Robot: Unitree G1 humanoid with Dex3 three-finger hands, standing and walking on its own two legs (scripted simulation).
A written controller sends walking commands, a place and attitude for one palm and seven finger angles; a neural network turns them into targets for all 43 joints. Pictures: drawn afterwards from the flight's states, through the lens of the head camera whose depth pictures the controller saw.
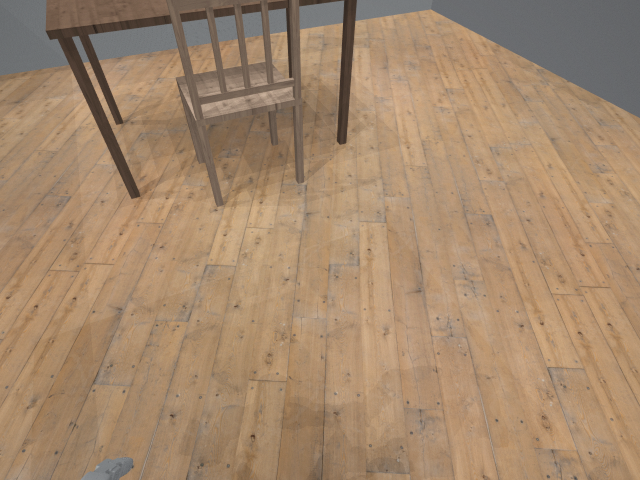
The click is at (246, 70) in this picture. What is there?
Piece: chair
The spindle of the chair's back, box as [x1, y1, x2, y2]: [233, 4, 250, 88]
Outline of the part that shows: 233,4 245,88 250,87 241,11 240,4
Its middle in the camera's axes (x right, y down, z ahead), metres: -0.28 -0.68 +1.39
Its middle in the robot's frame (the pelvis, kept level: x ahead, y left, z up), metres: +1.48 +0.35 -0.09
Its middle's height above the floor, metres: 0.68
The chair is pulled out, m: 0.00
